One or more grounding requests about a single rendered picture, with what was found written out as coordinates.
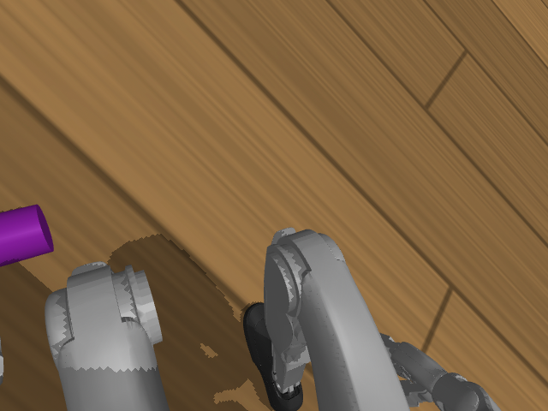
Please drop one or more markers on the right robot hand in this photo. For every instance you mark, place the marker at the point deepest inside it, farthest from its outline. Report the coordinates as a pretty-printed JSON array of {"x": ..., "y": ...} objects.
[{"x": 420, "y": 370}]

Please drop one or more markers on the bottle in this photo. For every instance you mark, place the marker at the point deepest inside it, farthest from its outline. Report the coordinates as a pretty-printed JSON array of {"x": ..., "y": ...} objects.
[{"x": 24, "y": 234}]

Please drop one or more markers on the right robot foot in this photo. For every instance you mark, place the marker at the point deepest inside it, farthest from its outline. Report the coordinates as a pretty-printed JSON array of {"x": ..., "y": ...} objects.
[{"x": 259, "y": 345}]

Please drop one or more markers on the right robot arm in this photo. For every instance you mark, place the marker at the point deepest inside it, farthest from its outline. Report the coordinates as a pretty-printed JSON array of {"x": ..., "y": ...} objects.
[{"x": 453, "y": 392}]

